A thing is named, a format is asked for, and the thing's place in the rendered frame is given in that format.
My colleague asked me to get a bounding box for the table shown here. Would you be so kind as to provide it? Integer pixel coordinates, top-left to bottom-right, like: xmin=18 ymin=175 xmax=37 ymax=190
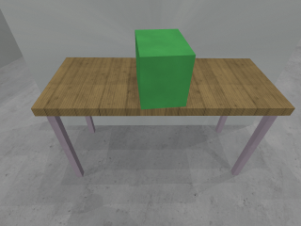
xmin=31 ymin=57 xmax=295 ymax=177

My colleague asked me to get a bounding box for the carton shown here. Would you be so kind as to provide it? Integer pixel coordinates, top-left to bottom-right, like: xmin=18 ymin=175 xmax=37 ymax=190
xmin=135 ymin=28 xmax=196 ymax=110

